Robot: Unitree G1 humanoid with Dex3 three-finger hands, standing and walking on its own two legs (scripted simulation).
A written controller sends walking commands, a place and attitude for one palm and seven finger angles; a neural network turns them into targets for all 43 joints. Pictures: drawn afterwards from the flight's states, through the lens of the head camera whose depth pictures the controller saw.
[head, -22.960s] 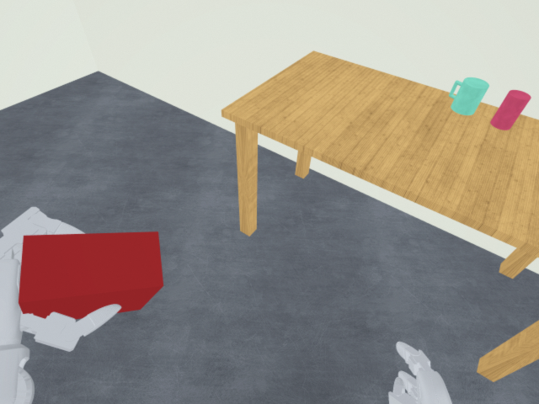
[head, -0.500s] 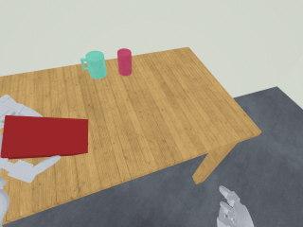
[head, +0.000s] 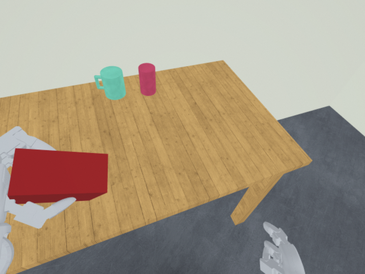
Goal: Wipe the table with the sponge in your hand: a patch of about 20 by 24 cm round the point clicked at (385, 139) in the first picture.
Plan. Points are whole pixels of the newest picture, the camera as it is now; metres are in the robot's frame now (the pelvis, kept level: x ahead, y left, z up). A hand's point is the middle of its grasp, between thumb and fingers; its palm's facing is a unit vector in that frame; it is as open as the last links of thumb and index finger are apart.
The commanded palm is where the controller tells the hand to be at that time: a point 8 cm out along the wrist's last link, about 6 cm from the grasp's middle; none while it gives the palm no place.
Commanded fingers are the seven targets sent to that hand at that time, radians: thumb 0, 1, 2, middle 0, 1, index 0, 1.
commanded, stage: look again from close up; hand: left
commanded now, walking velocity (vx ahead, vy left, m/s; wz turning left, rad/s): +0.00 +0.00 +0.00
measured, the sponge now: (72, 179) +0.23 +0.22 +0.13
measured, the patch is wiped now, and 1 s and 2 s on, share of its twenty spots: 0.00 0.00 0.00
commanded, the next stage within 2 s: turn the palm down, sponge in hand in 0.04 s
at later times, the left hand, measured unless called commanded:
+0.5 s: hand (62, 205) +0.19 +0.22 +0.12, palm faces +0.27 -0.75 -0.60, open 10.2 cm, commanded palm +0.16 +0.26 +0.17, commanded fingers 0.00 0.10 1.30 -1.20 -1.60 -1.20 -1.60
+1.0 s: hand (66, 192) +0.21 +0.22 +0.13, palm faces +0.28 -0.48 -0.83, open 10.2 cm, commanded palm +0.17 +0.25 +0.16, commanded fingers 0.00 0.10 1.30 -1.20 -1.60 -1.20 -1.60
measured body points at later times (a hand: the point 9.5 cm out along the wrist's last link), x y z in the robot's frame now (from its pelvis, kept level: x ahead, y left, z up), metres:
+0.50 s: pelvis -0.01 -0.05 -0.01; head -0.01 -0.06 +0.44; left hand +0.17 +0.26 +0.15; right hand +0.20 -0.26 -0.08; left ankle -0.02 +0.08 -0.74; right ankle +0.04 -0.14 -0.74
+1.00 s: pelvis +0.01 -0.07 -0.02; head +0.02 -0.09 +0.43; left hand +0.19 +0.24 +0.17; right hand +0.21 -0.30 -0.11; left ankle -0.02 +0.08 -0.74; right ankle +0.04 -0.14 -0.74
